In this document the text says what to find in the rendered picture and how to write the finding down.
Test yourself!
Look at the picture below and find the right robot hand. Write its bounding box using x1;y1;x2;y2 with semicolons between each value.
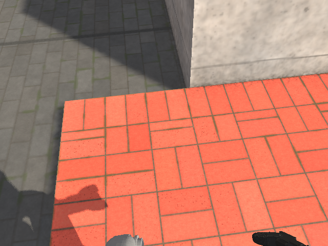
252;231;309;246

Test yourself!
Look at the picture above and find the left robot thigh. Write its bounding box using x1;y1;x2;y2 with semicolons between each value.
106;234;144;246

